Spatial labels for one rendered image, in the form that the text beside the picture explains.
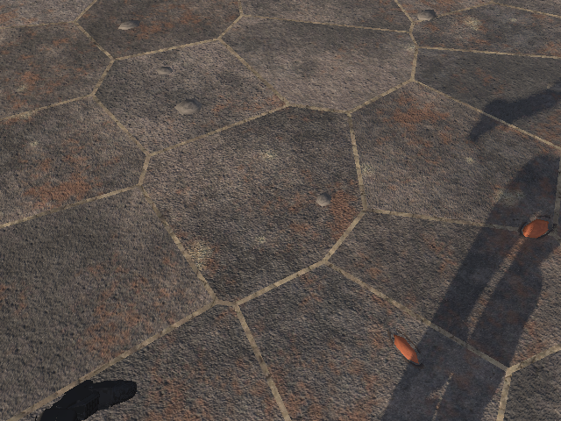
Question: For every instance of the left robot hand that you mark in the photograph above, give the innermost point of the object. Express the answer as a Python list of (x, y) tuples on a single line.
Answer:
[(87, 398)]

